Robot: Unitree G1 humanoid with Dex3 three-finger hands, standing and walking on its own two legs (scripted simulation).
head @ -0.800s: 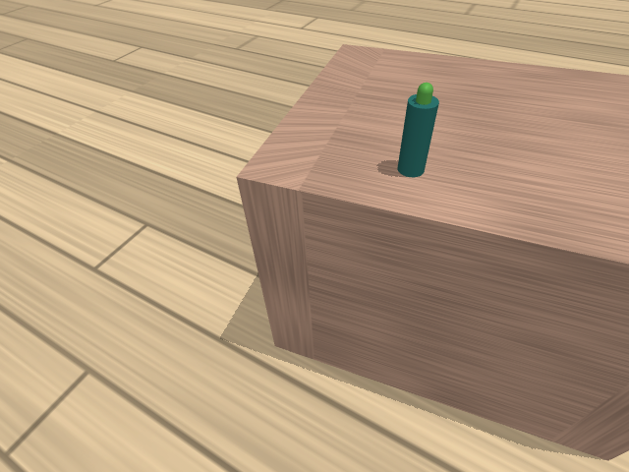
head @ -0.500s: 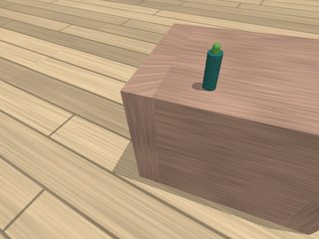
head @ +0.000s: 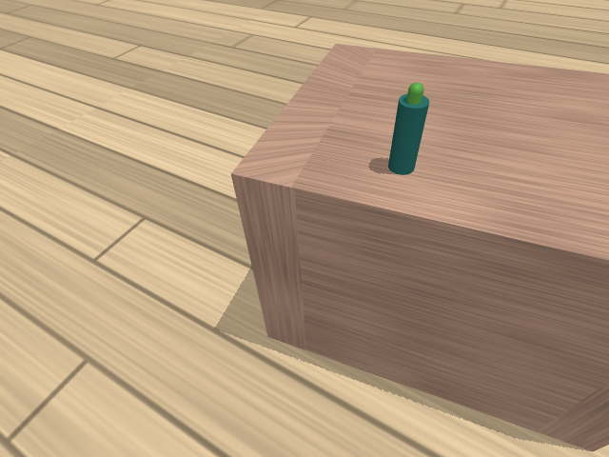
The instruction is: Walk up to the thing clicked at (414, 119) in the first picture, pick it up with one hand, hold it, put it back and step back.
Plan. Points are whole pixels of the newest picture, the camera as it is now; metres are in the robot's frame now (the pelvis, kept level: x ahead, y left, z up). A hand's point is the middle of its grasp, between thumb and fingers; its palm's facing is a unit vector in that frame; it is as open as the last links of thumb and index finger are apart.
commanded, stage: stand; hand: left
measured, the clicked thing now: (408, 129) +0.70 -0.19 +0.06
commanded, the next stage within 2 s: walk up in 0.32 s
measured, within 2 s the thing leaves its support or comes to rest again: neither
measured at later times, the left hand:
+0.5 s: hand out of the picture +0.09 +0.25 -0.15, palm faces -0.12 -0.93 -0.34, open 7.4 cm
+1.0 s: hand (263, 438) +0.22 +0.10 -0.18, palm faces -0.32 -0.90 -0.30, open 7.4 cm
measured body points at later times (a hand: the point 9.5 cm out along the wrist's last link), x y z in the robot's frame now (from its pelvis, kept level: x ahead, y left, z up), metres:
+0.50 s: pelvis +0.00 -0.03 -0.01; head +0.02 -0.02 +0.44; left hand +0.09 +0.30 -0.13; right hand +0.04 -0.36 -0.12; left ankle +0.00 +0.12 -0.75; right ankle +0.01 -0.18 -0.71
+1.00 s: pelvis +0.10 -0.14 -0.03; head +0.12 -0.12 +0.42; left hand +0.24 +0.14 -0.16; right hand +0.05 -0.47 -0.12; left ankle +0.17 -0.05 -0.75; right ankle +0.07 -0.25 -0.72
